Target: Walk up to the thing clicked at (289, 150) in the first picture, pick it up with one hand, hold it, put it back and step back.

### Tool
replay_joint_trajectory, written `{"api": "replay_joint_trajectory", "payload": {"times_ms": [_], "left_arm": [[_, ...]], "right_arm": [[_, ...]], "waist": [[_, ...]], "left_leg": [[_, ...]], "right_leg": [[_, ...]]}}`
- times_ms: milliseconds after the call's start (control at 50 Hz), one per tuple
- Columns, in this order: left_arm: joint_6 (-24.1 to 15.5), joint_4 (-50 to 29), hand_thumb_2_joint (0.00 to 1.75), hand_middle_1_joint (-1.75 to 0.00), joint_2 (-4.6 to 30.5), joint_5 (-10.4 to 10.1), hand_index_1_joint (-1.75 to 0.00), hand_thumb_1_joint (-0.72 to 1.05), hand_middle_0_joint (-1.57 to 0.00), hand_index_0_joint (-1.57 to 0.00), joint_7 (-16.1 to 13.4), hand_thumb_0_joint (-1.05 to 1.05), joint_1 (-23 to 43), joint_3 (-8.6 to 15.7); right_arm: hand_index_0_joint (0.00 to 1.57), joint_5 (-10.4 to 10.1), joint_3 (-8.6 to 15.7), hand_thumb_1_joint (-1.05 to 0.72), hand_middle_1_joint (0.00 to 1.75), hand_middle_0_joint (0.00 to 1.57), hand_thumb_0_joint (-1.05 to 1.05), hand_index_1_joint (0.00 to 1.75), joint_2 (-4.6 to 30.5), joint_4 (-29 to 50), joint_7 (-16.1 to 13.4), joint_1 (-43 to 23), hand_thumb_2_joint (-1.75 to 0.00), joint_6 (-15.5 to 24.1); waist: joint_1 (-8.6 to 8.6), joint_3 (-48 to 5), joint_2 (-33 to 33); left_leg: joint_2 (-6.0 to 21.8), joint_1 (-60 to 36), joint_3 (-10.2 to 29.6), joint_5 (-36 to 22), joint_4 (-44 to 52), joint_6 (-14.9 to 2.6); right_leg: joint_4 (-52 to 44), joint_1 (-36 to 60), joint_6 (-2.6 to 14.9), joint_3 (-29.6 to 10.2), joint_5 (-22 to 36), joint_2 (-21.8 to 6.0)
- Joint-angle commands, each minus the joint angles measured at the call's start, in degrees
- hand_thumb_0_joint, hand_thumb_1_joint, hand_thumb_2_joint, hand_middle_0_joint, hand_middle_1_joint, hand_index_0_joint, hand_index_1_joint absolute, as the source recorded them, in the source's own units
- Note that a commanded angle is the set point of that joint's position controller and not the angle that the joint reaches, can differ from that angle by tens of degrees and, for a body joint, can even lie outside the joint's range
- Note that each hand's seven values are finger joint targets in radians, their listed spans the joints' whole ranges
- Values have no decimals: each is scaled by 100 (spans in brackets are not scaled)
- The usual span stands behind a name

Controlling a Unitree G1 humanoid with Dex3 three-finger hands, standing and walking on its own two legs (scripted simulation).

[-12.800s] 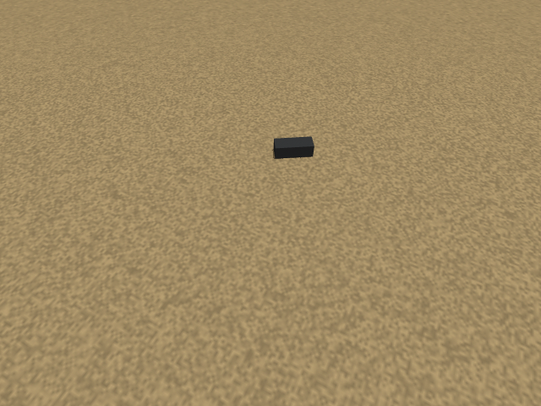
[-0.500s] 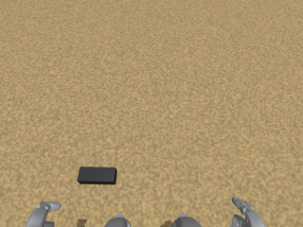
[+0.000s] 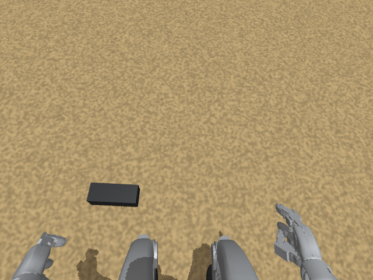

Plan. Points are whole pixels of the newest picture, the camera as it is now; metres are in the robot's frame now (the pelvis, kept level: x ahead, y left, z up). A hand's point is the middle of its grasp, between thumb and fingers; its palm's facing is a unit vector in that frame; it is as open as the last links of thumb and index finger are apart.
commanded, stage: rise first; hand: left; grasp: from above
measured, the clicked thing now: (114, 194) +0.44 +0.29 -0.62
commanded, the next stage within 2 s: none
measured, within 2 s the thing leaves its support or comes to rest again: neither
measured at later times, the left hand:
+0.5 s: hand (82, 224) +0.28 +0.32 -0.34, palm faces -0.51 -0.31 -0.81, open 14.2 cm
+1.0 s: hand (89, 207) +0.35 +0.33 -0.44, palm faces -0.47 -0.05 -0.88, open 14.1 cm
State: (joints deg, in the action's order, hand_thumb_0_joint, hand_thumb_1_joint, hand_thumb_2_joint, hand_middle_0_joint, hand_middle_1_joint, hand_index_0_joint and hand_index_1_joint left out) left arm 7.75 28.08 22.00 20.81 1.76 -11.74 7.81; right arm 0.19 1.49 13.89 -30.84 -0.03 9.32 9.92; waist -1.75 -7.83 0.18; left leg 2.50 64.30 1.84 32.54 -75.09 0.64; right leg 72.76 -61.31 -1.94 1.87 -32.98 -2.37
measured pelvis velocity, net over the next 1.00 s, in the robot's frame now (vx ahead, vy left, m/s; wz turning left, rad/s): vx -0.08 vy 0.00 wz -0.12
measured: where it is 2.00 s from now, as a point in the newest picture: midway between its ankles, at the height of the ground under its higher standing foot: outside the picture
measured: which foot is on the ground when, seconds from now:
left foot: down 0.00-1.00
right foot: down 0.00-1.00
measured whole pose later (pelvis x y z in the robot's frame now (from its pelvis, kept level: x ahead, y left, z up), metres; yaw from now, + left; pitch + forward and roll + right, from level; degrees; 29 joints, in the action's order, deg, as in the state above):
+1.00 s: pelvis -0.08 +0.00 -0.30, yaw -7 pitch +31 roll -8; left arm -25.8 72.3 49.4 72.2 -15.0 42.2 13.4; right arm 7.6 -0.1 15.5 -44.2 6.7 5.7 -0.9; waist -7.7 -3.4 -1.5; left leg 1.6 129.3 8.5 37.3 -134.6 0.4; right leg 130.0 -123.5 -2.8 2.9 -38.2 -0.3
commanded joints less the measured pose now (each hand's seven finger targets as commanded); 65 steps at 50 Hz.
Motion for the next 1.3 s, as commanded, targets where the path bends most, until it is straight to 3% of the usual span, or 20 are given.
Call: {"api": "replay_joint_trajectory", "payload": {"times_ms": [0,80,120,160,260,320,380,440,460,500,540,600,680,740,780,860,920,960,1140,1280], "left_arm": [[-734,-215,100,-107,1150,536,-107,-56,-7,-7,-132,0,809,397],[-1379,72,102,-105,1707,1065,-107,-58,-7,-6,-229,0,1367,654],[-1614,193,102,-106,1872,1333,-107,-58,-7,-5,-315,0,1685,661],[-1775,263,104,-105,2179,1581,-106,-61,-7,-5,-402,0,1972,828],[-2015,833,102,-105,2487,2038,-106,-59,-6,-6,-493,0,2924,831],[-2258,1136,103,-104,2913,2382,-105,-58,-6,-5,-506,0,3618,919],[-2511,1483,104,-103,3306,2712,-104,-58,-6,-5,-579,0,4155,1025],[-2728,1800,103,-105,3518,2981,-105,-57,-6,-6,-645,0,4474,1074],[-2805,1944,104,-103,3520,3059,-104,-57,-6,-5,-647,0,4618,1015],[-2942,2181,103,-104,3703,3223,-104,-57,-6,-6,-721,0,4728,1082],[-3101,2293,105,-101,3883,3417,-103,-59,-6,-5,-807,0,5068,1125],[-3316,2427,105,-101,4134,3632,-103,-58,-7,-5,-993,0,5473,1168],[-3493,2694,104,-100,4486,4073,-101,-56,-6,-5,-1307,0,5953,1225],[-3492,3079,104,-100,4449,4393,-101,-56,-6,-6,-1537,0,6179,1084],[-3487,3203,101,-100,4570,4584,-100,-54,-5,-6,-1670,0,6332,1113],[-3430,3355,101,-100,4575,4847,-100,-54,-6,-6,-1829,0,6709,917],[-3376,3730,100,-101,4721,5026,-100,-54,-6,-6,-1908,0,6629,1005],[-3393,3755,100,-101,4580,5088,-100,-54,-6,-6,-1924,0,6880,801],[-3613,3981,99,-102,5021,5423,-101,-54,-6,-7,-2070,0,7095,927],[-3648,4158,98,-104,5059,5472,-102,-52,-6,-8,-2219,0,7152,942]], "right_arm": [[20,-48,391,-88,30,20,0,30,968,465,8,5,-89,315],[20,-60,441,-89,30,20,0,30,1101,272,97,-25,-90,324],[20,-45,495,-89,30,20,0,30,1166,181,123,-59,-90,296],[20,-49,541,-91,30,20,0,30,1238,96,153,-83,-90,238],[20,1,615,-91,30,20,0,30,1253,-170,198,84,-90,44],[20,54,617,-89,30,20,0,30,1270,-312,240,185,-90,-67],[20,113,596,-89,30,20,0,30,1273,-439,268,267,-90,-187],[20,178,559,-90,30,20,0,30,1321,-586,307,365,-90,-316],[20,189,549,-90,30,20,0,30,1337,-621,318,375,-90,-363],[20,236,485,-90,30,20,0,30,1323,-677,347,417,-90,-464],[20,287,462,-90,30,20,0,30,1347,-687,379,464,-90,-550],[20,382,406,-90,30,20,0,30,1372,-754,423,421,-90,-650],[20,505,351,-90,30,20,0,30,1459,-918,468,487,-90,-766],[20,572,337,-90,30,20,0,30,1521,-984,489,453,-90,-850],[20,612,330,-90,30,20,0,30,1578,-1047,511,451,-90,-895],[20,679,312,-90,30,20,0,30,1570,-1096,543,452,-90,-972],[20,730,260,-90,30,20,0,30,1576,-1145,572,546,-90,-1057],[20,756,294,-90,30,20,0,30,1601,-1168,583,520,-90,-1085],[20,919,104,-91,30,20,0,30,1528,-1234,619,401,-91,-1249],[20,1042,20,-91,30,20,0,30,1525,-1266,644,381,-91,-1288]], "waist": [[-81,-1708,489],[56,-2447,599],[72,-2601,701],[188,-2924,803],[85,-3382,521],[118,-3606,393],[127,-3609,204],[134,-3673,514],[45,-3594,525],[73,-3544,552],[-19,-3603,654],[-69,-3393,818],[-132,-3342,1208],[-249,-3051,1267],[-216,-3129,1414],[-329,-3123,1445],[-379,-3173,1352],[-489,-3117,1452],[-552,-3135,1537],[-593,-3174,1572]], "left_leg": [[-140,-556,83,-1301,155,-75],[-171,15,54,-1540,-650,-109],[-172,336,89,-1373,-911,-85],[-156,469,126,-1380,-1181,-70],[-177,1274,-37,-1117,-2058,-172],[-198,1849,-97,-933,-2548,-220],[-200,2474,-131,-466,-2871,-243],[-165,2436,-79,-423,-3046,-211],[-153,2522,-25,-256,-3119,-220],[-144,2650,15,-175,-3231,-219],[-142,2776,36,-80,-3400,-234],[-129,2963,114,271,-3508,-231],[-129,3031,167,326,-3720,-189],[-139,3238,220,599,-3787,-191],[-145,3134,249,538,-3861,-171],[-194,3247,216,450,-4093,-176],[-209,3279,236,115,-4254,-178],[-199,3224,242,87,-4332,-172],[-236,3543,131,-211,-4796,-205],[-213,3506,162,-397,-5008,-211]], "right_leg": [[186,-503,315,23,1064,240],[968,-1199,319,-33,1244,234],[1324,-1615,338,-10,1115,231],[1636,-1994,357,18,1051,240],[2012,-2285,305,21,950,267],[2301,-2462,295,19,831,281],[2517,-2570,285,51,470,307],[2869,-3017,320,154,378,330],[2969,-3255,324,207,235,351],[3140,-3382,329,269,174,363],[3307,-3596,334,314,100,380],[3535,-3947,333,396,-188,389],[3904,-4372,365,476,-198,402],[4049,-4778,368,555,-369,400],[4192,-4949,367,602,-299,394],[4306,-5076,372,628,-247,392],[4452,-5097,370,665,-34,394],[4497,-5240,369,680,2,398],[4702,-5161,366,647,178,448],[4819,-5234,352,684,316,478]]}}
